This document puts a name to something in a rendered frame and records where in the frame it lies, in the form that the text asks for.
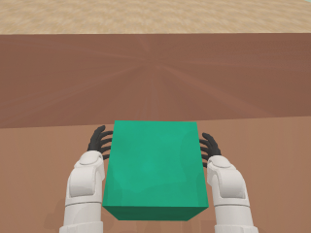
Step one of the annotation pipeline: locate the carton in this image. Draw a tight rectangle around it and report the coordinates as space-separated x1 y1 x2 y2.
102 120 209 221

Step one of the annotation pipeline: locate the robot right forearm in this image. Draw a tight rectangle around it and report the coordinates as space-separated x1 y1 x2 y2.
207 155 259 233

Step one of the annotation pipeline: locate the left robot hand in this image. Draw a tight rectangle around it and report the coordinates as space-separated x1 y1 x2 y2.
87 125 114 160

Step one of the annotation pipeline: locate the right robot hand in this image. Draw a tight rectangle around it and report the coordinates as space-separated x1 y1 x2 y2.
199 132 222 168

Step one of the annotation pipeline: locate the robot left forearm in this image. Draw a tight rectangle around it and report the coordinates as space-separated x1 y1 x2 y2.
59 150 105 233

